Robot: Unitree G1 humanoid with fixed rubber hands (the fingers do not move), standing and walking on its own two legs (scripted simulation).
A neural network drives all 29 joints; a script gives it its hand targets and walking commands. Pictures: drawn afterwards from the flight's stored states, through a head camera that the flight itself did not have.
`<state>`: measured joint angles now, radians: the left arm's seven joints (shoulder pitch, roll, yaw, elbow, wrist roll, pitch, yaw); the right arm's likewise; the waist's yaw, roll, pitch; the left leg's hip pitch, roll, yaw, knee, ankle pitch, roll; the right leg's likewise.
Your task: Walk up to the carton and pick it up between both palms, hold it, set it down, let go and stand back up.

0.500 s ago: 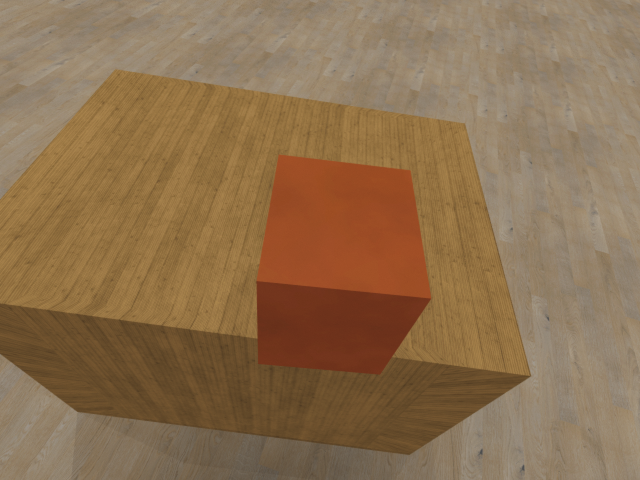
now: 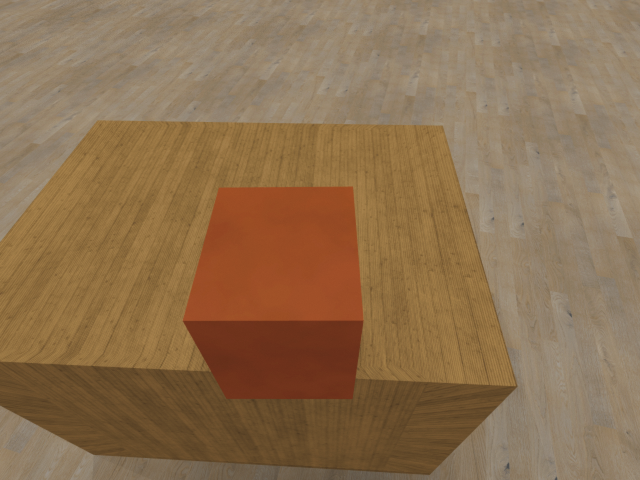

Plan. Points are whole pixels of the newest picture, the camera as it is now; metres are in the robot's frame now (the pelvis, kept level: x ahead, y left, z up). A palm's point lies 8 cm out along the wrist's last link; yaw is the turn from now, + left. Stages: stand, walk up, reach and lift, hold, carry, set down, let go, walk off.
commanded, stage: walk up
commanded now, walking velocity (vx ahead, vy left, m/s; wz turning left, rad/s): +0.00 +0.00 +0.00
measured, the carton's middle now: (287, 296) +0.36 +0.04 +0.01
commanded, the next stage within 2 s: none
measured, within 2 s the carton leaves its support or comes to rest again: neither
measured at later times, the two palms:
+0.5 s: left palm out of the picture +0.00 +0.29 -0.15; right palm out of the picture -0.02 -0.21 -0.14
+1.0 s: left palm out of the picture +0.02 +0.28 -0.13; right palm out of the picture -0.14 -0.17 -0.12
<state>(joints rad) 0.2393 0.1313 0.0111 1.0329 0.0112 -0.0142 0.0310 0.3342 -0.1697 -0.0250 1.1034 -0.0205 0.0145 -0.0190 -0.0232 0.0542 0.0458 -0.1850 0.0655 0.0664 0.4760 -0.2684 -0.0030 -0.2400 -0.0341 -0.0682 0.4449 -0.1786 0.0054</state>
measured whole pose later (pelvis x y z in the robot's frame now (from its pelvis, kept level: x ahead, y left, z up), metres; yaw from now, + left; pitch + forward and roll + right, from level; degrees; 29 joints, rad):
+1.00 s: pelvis -0.04 +0.05 +0.01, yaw -1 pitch +1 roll -2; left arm 0.21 0.17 0.05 1.08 0.03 -0.02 0.00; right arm 0.47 -0.15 -0.05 1.13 -0.03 -0.05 -0.03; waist -0.07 0.03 -0.02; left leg -0.09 0.02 0.07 0.29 -0.23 0.05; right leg -0.33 -0.02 -0.06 0.72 -0.39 0.03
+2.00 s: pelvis +0.03 +0.04 +0.00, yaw -1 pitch -1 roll +1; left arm 0.25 0.15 0.03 1.06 0.03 0.01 0.05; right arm 0.27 -0.16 -0.05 1.10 -0.02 0.01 -0.05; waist 0.02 0.00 0.04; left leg -0.15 -0.03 0.09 0.46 -0.28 0.05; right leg -0.20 -0.11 -0.07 0.49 -0.27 0.06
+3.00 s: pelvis -0.01 +0.02 +0.00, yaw +1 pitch -1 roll +1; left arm 0.25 0.17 0.06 1.03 0.02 0.02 0.07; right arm 0.22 -0.18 -0.05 1.08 -0.01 0.04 -0.06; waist 0.02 -0.01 0.12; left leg -0.38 0.01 0.07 0.92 -0.50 -0.03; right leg -0.25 -0.02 -0.10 0.51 -0.24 -0.06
